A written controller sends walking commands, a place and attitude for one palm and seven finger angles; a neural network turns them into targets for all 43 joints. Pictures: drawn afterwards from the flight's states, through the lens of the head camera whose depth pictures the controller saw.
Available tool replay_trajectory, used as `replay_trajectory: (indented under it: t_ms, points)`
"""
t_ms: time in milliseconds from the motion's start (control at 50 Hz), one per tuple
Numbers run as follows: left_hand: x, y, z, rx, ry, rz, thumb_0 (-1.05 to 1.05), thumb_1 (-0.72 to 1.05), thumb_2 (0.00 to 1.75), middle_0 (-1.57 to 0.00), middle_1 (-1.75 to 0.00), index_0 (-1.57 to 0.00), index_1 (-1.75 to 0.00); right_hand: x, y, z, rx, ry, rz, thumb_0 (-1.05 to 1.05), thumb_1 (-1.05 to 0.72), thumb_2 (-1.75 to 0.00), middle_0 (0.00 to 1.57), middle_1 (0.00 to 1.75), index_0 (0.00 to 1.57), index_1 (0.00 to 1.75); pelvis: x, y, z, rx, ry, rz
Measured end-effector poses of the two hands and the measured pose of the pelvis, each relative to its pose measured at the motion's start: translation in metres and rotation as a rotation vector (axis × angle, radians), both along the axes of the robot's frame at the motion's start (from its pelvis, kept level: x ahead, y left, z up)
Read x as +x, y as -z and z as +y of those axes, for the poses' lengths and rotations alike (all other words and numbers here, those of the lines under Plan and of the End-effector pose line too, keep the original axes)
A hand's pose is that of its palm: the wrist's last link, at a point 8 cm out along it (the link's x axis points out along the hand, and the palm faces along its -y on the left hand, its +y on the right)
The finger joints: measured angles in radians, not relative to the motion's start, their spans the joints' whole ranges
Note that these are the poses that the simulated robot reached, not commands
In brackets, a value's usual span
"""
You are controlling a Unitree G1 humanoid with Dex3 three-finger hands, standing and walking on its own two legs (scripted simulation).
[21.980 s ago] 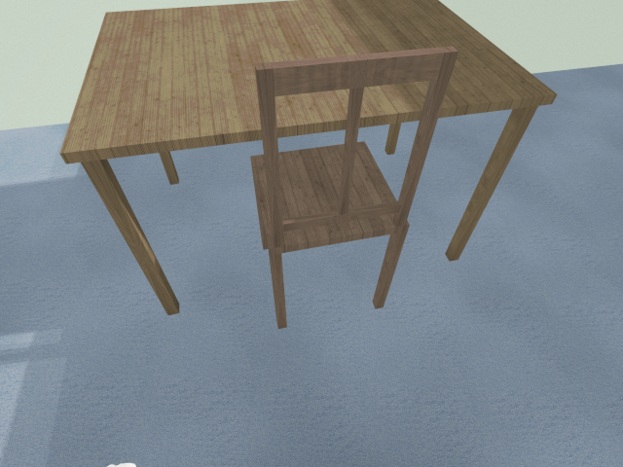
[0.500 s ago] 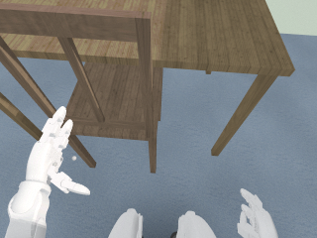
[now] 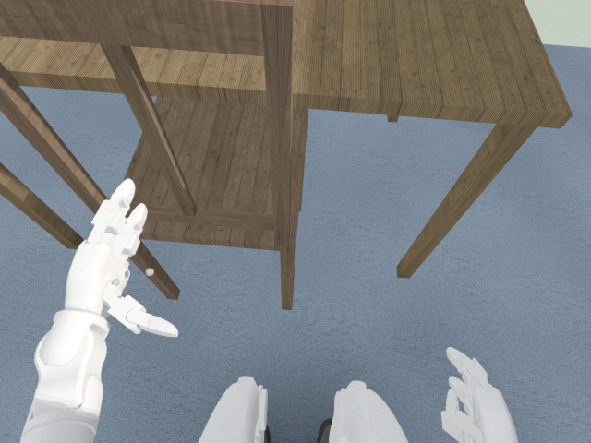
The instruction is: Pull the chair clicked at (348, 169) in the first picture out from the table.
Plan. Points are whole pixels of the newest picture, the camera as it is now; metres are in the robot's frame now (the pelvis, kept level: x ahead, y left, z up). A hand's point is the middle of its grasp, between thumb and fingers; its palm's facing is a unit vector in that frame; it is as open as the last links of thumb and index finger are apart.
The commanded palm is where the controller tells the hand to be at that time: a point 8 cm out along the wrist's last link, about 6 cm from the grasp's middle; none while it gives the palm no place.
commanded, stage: aim the fingers beside a spindle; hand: left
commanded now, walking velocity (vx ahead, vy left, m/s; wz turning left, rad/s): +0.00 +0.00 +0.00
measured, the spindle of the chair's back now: (162, 150) +0.49 +0.22 +0.05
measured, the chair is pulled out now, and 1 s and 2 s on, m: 0.00 0.00 0.00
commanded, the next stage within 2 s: none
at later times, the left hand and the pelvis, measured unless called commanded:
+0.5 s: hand (166, 248) +0.35 +0.19 +0.02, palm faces -0.05 -1.00 -0.04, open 16.9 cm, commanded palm +0.33 +0.25 +0.02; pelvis +0.00 +0.01 -0.01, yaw +0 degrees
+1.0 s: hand (166, 256) +0.34 +0.19 +0.02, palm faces -0.01 -1.00 -0.06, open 16.9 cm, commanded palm +0.32 +0.25 +0.02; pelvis -0.01 -0.01 -0.01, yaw -1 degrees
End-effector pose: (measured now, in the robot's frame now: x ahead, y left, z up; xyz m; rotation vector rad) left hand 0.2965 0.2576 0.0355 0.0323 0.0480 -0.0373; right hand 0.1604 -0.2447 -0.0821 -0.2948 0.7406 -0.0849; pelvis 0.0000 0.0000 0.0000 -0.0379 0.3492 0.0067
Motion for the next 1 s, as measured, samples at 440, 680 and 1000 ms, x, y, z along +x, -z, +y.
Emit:
replay_trajectory:
  t_ms: [440,680,1000]
  points:
    - [0.035,0.008,-0.004,0.013,0.002,-0.044,-0.01,-0.50,0.30,-0.06,-0.08,-0.06,-0.08,-0.026,0.018,0.000,-0.006,0.029,0.110,0.01,-0.90,-0.90,0.21,0.30,0.20,0.30,-0.003,0.009,0.007,-0.004,0.006,0.035]
    - [0.034,0.014,-0.006,0.025,-0.023,-0.020,-0.01,-0.50,0.30,-0.06,-0.08,-0.06,-0.08,-0.030,0.021,-0.003,0.008,0.048,0.127,0.01,-0.90,-0.90,0.21,0.30,0.20,0.30,-0.004,0.010,0.003,0.003,0.014,0.039]
    - [0.027,0.015,-0.010,0.025,-0.027,-0.027,-0.01,-0.50,0.30,-0.06,-0.08,-0.06,-0.08,-0.020,0.021,-0.011,0.007,0.041,0.093,0.01,-0.90,-0.90,0.21,0.30,0.20,0.30,-0.006,0.012,-0.006,0.008,0.012,0.030]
